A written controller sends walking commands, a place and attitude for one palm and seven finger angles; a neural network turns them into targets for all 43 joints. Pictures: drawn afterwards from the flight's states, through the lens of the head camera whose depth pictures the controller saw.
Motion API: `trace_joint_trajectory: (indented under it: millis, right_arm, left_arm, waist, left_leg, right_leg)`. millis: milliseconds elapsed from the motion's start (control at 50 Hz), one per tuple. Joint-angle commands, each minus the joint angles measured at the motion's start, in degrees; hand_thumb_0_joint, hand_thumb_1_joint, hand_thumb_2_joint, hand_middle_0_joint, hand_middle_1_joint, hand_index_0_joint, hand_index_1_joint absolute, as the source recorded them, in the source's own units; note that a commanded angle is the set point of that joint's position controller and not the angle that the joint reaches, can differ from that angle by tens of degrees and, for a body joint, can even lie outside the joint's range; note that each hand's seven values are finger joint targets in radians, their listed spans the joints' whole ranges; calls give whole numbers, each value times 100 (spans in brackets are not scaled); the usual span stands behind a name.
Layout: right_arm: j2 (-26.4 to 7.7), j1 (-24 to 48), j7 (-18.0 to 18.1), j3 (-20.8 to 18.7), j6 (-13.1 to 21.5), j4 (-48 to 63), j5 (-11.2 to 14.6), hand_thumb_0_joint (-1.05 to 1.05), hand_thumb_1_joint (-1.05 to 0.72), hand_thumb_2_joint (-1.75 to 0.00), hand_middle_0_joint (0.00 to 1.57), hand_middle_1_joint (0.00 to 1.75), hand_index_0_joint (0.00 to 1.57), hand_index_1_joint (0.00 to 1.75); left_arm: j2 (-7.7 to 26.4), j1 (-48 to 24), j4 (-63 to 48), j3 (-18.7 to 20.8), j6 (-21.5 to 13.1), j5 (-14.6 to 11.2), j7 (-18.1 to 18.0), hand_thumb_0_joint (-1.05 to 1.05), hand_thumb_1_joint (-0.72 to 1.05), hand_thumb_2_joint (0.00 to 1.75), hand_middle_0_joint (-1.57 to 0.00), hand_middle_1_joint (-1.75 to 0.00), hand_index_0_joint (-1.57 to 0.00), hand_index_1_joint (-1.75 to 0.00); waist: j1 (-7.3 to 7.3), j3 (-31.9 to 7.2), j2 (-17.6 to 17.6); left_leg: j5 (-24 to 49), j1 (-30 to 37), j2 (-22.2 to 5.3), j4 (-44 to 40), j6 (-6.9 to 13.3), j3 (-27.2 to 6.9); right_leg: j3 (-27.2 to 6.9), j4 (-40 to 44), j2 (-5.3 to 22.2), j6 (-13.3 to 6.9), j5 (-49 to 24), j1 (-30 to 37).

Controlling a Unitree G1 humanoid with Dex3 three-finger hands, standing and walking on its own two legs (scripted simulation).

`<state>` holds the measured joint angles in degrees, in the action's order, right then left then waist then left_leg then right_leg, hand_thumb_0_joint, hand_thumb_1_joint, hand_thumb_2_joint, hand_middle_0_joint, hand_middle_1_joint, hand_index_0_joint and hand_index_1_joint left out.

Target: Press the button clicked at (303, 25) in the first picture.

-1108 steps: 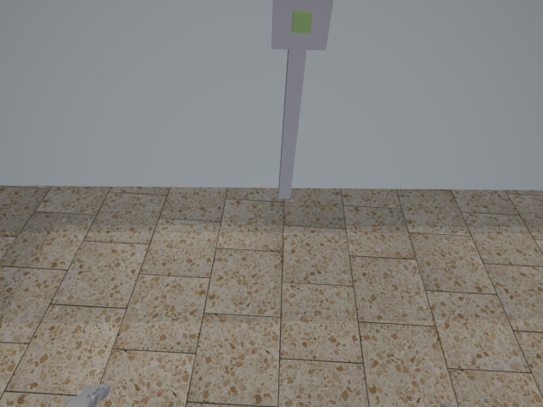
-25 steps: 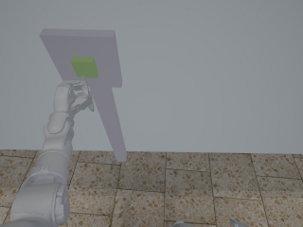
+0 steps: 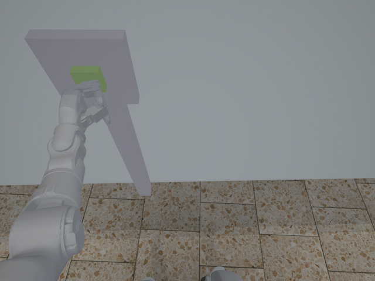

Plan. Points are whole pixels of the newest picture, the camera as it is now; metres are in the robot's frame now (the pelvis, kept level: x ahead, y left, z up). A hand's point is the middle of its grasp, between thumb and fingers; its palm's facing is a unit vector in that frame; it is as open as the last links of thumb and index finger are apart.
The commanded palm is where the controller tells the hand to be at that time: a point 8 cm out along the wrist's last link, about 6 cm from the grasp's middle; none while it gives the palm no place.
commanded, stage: press the button with the knuckle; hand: left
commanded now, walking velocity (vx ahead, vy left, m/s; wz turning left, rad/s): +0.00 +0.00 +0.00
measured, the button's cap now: (89, 78) +0.52 +0.19 +0.12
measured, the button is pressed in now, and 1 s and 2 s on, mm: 0 12 0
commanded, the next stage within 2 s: hold the button down briefly in 0.44 s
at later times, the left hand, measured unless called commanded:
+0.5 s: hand (102, 103) +0.48 +0.17 +0.09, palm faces +0.00 -1.00 -0.05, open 2.8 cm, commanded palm +0.48 +0.22 +0.09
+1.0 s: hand (101, 102) +0.48 +0.17 +0.09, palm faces -0.01 -1.00 -0.04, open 2.9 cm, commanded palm +0.47 +0.22 +0.09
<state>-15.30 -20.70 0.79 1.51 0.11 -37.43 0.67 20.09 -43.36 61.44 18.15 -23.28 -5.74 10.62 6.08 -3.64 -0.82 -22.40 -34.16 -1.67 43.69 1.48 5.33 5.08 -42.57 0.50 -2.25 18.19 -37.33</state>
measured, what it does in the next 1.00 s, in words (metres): stands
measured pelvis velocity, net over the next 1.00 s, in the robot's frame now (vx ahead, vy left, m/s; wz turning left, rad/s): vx -0.04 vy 0.01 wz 0.02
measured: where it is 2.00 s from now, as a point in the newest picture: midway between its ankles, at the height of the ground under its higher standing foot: outside the picture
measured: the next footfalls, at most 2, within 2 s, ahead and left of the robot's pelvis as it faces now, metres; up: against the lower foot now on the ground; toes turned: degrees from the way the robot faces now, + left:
none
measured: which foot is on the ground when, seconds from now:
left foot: down 0.00-1.00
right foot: down 0.00-1.00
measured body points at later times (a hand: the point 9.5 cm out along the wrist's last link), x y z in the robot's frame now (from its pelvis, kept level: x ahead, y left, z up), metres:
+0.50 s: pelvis -0.02 +0.01 -0.01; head +0.08 +0.01 +0.43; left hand +0.47 +0.22 +0.09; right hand -0.01 -0.26 -0.13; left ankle -0.01 +0.10 -0.71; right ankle +0.02 -0.09 -0.71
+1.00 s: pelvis -0.04 +0.01 -0.02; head +0.07 +0.02 +0.42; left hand +0.47 +0.23 +0.09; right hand -0.03 -0.26 -0.12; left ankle -0.01 +0.10 -0.71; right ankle +0.02 -0.09 -0.71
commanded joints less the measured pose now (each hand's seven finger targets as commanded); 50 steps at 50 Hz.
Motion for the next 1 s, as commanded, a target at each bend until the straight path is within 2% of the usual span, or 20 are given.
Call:
trace_joint_trajectory:
  millis: [0, 60, 120, 200, 240, 280, 340, 360, 400, 500, 560, 580, 700, 740, 780, 820, 860, 920, 940, 980]
  right_arm:
    - [-885, -542, 96, -304, 114, 399, 35, 0, -90, -90, 20, 30, 20, 30]
    - [-878, -573, 114, -274, 142, 329, 28, 0, -90, -90, 20, 30, 20, 30]
    - [-947, -663, 137, -262, 165, 272, 14, 0, -90, -90, 20, 30, 20, 30]
    - [-972, -725, 134, -247, 214, 253, 2, 0, -90, -90, 20, 30, 20, 30]
    - [-988, -784, 125, -250, 230, 205, -22, 0, -90, -90, 20, 30, 20, 30]
    - [-1025, -830, 120, -254, 237, 204, -43, 0, -90, -90, 20, 30, 20, 30]
    - [-1028, -887, 100, -234, 263, 179, -62, 0, -90, -90, 20, 30, 20, 30]
    - [-1062, -912, 106, -247, 266, 156, -62, 0, -90, -90, 20, 30, 20, 30]
    - [-1063, -930, 95, -237, 282, 150, -75, 0, -90, -90, 20, 30, 20, 30]
    - [-1134, -1004, 106, -204, 345, 107, -78, 0, -90, -90, 20, 30, 20, 30]
    - [-1158, -1054, 113, -190, 382, 123, -90, 0, -90, -90, 20, 30, 20, 30]
    - [-1157, -1047, 115, -180, 395, 119, -87, 0, -90, -90, 20, 30, 20, 30]
    - [-1191, -1094, 128, -167, 479, 121, -96, 0, -90, -90, 20, 30, 20, 30]
    - [-1186, -1121, 115, -179, 511, 113, -118, 0, -90, -90, 20, 30, 20, 30]
    - [-1222, -1149, 119, -174, 507, 118, -123, 0, -90, -90, 20, 30, 20, 30]
    - [-1204, -1144, 118, -167, 531, 118, -116, 0, -90, -90, 20, 30, 20, 30]
    - [-1232, -1177, 114, -183, 523, 157, -125, 0, -90, -90, 20, 30, 20, 30]
    - [-1172, -1159, 79, -197, 496, 209, -146, 0, -90, -90, 20, 30, 20, 30]
    - [-1157, -1130, 56, -208, 485, 236, -146, 0, -90, -90, 20, 30, 20, 30]
    - [-1155, -1087, 38, -219, 435, 305, -148, 0, -90, -90, 20, 30, 20, 30]
  left_arm:
    - [1665, -3064, -1049, 360, -324, -149, -52, 0, 90, 90, -130, -150, -130, -150]
    - [1551, -3460, -925, 195, -334, -131, -10, 0, 90, 90, -130, -150, -130, -150]
    - [1786, -3618, -673, 355, -306, -152, -29, 0, 90, 90, -130, -150, -130, -150]
    - [1841, -3927, -510, 325, -303, -118, -16, 0, 90, 90, -130, -150, -130, -150]
    - [1773, -4243, -553, 214, -329, -92, -42, 0, 90, 90, -130, -150, -130, -150]
    - [1987, -4285, -486, 363, -354, -49, -90, 0, 90, 90, -130, -150, -130, -150]
    - [1783, -4535, -377, 187, -338, -44, -114, 0, 90, 90, -130, -150, -130, -150]
    - [1964, -4584, -354, 305, -351, -28, -130, 0, 90, 90, -130, -150, -130, -150]
    - [1788, -4714, -314, 157, -357, -21, -155, 0, 90, 90, -130, -150, -130, -150]
    - [1910, -4948, -148, 156, -322, -16, -215, 0, 90, 90, -130, -150, -130, -150]
    - [2131, -4993, -52, 266, -320, 56, -242, 0, 90, 90, -130, -150, -130, -150]
    - [2003, -5033, -56, 150, -304, 40, -229, 0, 90, 90, -130, -150, -130, -150]
    - [2024, -5123, 29, 153, -235, 6, -236, 0, 90, 90, -130, -150, -130, -150]
    - [1890, -5262, -120, 60, -266, 18, -255, 0, 90, 90, -130, -150, -130, -150]
    - [2088, -5152, -2, 197, -224, 44, -302, 0, 90, 90, -130, -150, -130, -150]
    - [1938, -5163, 20, 122, -195, 3, -315, 0, 90, 90, -130, -150, -130, -150]
    - [2267, -5085, 26, 385, -192, 37, -326, 0, 90, 90, -130, -150, -130, -150]
    - [2157, -4973, -108, 364, -237, 80, -300, 0, 90, 90, -130, -150, -130, -150]
    - [1997, -4818, -129, 293, -240, 59, -294, 0, 90, 90, -130, -150, -130, -150]
    - [2024, -4494, -172, 375, -254, 53, -297, 0, 90, 90, -130, -150, -130, -150]
  waist:
    - [193, -2173, 36]
    - [293, -2063, -339]
    - [380, -2026, 12]
    - [439, -2162, -242]
    - [576, -2257, -323]
    - [547, -2359, -327]
    - [670, -2315, -297]
    - [646, -2312, -353]
    - [695, -2294, -503]
    - [826, -2112, -227]
    - [795, -2207, -385]
    - [852, -2161, -379]
    - [864, -2091, -432]
    - [877, -2245, -668]
    - [887, -2225, -507]
    - [921, -2106, -243]
    - [820, -2258, -275]
    - [722, -2391, -572]
    - [705, -2421, -609]
    - [588, -2407, -557]
  left_leg:
    - [1298, 463, 166, -416, 42, -459]
    - [1142, 569, 161, -400, 27, -525]
    - [958, 356, 150, -381, 54, -577]
    - [841, 323, 161, -324, 44, -609]
    - [880, 457, 142, -276, 50, -656]
    - [839, 413, 144, -252, 46, -700]
    - [708, 426, 122, -248, 46, -752]
    - [712, 425, 113, -235, 41, -774]
    - [637, 556, 103, -246, 21, -826]
    - [202, 252, 81, -267, 57, -862]
    - [98, 151, 95, -246, 58, -857]
    - [55, 172, 86, -247, 63, -868]
    - [-245, 92, 69, -271, 52, -920]
    - [-155, 323, 58, -269, 31, -968]
    - [-164, 225, 47, -236, 45, -972]
    - [-249, 63, 54, -243, 77, -939]
    - [-173, -17, 81, -202, 69, -902]
    - [67, 181, 93, -194, 41, -917]
    - [164, 308, 89, -184, 33, -908]
    - [254, 347, 71, -203, 14, -919]
  right_leg:
    - [-614, 422, -81, 156, -1718, 1607]
    - [-580, 443, -89, 127, -1396, 1249]
    - [-607, 478, -96, 153, -1185, 1220]
    - [-608, 432, -94, 153, -1000, 1060]
    - [-568, 397, -100, 169, -962, 834]
    - [-567, 374, -104, 164, -855, 814]
    - [-523, 374, -123, 173, -663, 597]
    - [-519, 366, -124, 160, -629, 545]
    - [-479, 364, -134, 148, -477, 334]
    - [-504, 427, -136, 183, -98, 241]
    - [-525, 399, -131, 167, 4, 246]
    - [-519, 407, -125, 177, 37, 161]
    - [-489, 388, -115, 174, 280, -18]
    - [-446, 329, -116, 159, 224, -157]
    - [-453, 327, -122, 173, 236, -167]
    - [-484, 386, -117, 192, 280, -72]
    - [-515, 361, -117, 176, 241, 92]
    - [-476, 300, -116, 129, 84, 101]
    - [-460, 303, -119, 128, 16, 68]
    - [-423, 265, -130, 111, -36, 85]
